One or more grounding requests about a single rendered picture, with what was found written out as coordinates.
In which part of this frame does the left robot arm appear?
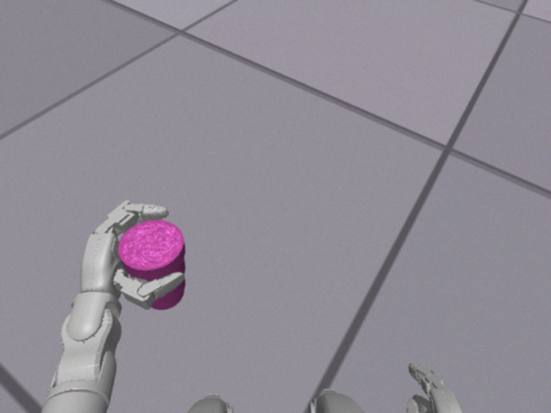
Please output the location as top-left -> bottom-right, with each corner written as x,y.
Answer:
41,291 -> 121,413

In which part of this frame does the left robot hand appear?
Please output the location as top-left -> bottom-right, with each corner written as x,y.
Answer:
80,200 -> 185,310

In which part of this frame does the right robot hand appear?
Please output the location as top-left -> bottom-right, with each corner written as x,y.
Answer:
404,363 -> 463,413

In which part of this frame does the cup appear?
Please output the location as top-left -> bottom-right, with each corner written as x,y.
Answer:
118,219 -> 185,310

